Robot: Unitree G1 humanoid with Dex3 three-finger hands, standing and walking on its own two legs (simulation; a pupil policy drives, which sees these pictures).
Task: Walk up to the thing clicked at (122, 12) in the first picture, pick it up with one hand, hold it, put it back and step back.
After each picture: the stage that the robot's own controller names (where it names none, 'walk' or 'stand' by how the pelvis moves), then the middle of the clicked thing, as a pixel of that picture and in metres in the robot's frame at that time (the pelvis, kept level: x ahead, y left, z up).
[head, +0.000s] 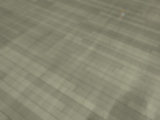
stand; (121, 13) +2.06 -0.55 -0.72
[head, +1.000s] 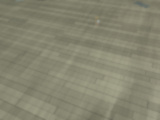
walk; (97, 21) +1.98 -0.04 -0.69
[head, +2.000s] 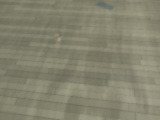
walk; (57, 38) +1.36 +0.35 -0.71
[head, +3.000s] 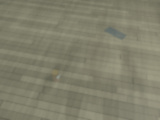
walk; (55, 75) +0.84 +0.31 -0.71
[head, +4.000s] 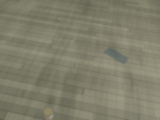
walk; (48, 114) +0.50 +0.24 -0.71
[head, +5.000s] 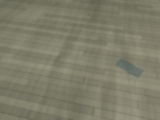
stand; out of the picture +0.32 +0.22 -0.71
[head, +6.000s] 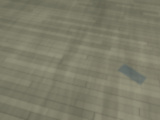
stand; out of the picture +0.31 +0.21 -0.72
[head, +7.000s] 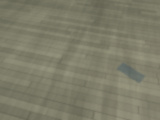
stand; out of the picture +0.31 +0.21 -0.73
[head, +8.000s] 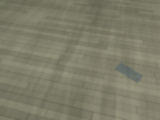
stand; out of the picture +0.30 +0.23 -0.73
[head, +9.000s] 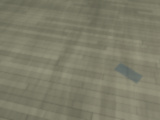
stand; out of the picture +0.29 +0.23 -0.73
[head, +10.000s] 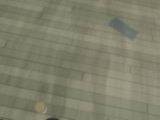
go down; (41, 108) +0.33 +0.23 -0.59
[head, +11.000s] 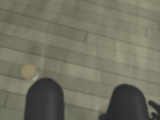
go down; (30, 73) +0.37 +0.26 -0.31
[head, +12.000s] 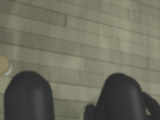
close in; (2, 67) +0.36 +0.28 -0.26
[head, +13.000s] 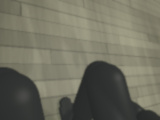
close; out of the picture +0.35 +0.30 -0.21
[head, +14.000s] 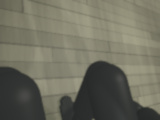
lift; out of the picture +0.34 +0.30 -0.22
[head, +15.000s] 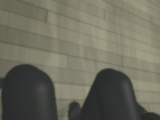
lift; out of the picture +0.30 +0.27 -0.18
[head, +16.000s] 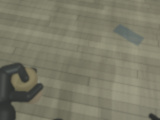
lift; (28, 86) +0.31 +0.19 +0.01
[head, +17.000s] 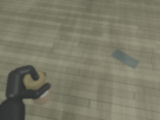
hold; (38, 88) +0.33 +0.17 +0.00
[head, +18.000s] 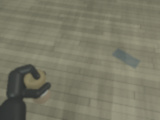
hold; (38, 87) +0.33 +0.18 -0.01
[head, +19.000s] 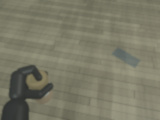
hold; (40, 87) +0.33 +0.17 -0.01
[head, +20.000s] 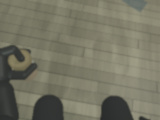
crouch; (24, 66) +0.39 +0.22 -0.08
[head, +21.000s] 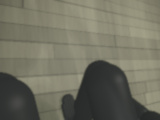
lower; out of the picture +0.37 +0.31 -0.22
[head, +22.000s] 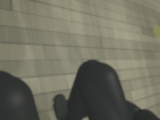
lower; out of the picture +0.37 +0.31 -0.22
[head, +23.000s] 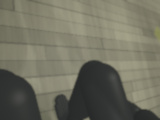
lower; out of the picture +0.37 +0.31 -0.22
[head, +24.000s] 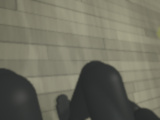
lower; out of the picture +0.36 +0.31 -0.22
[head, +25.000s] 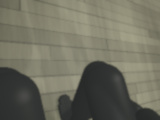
loosen; out of the picture +0.36 +0.30 -0.22
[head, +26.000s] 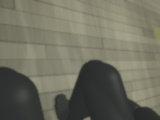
withdraw; out of the picture +0.35 +0.29 -0.22
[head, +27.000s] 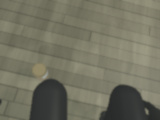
walk; (40, 72) +0.39 +0.23 -0.35
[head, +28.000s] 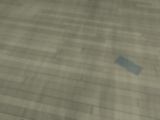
stand; out of the picture +0.31 +0.19 -0.66
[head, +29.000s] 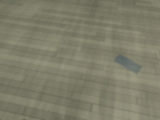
stand; out of the picture +0.33 +0.20 -0.67
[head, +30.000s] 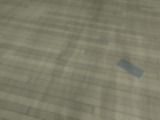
stand; out of the picture +0.33 +0.19 -0.70
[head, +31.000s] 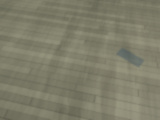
walk; out of the picture +0.36 +0.18 -0.71
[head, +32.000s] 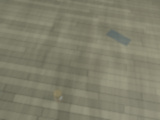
walk; (58, 95) +0.56 +0.17 -0.71
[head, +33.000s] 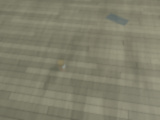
walk; (61, 65) +0.89 +0.29 -0.70
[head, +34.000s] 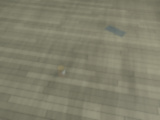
stand; (61, 71) +0.95 +0.24 -0.71
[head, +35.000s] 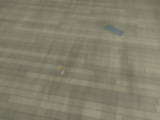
stand; (60, 71) +0.96 +0.26 -0.73
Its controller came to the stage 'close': yes
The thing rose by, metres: 0.71
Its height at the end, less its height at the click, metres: +0.00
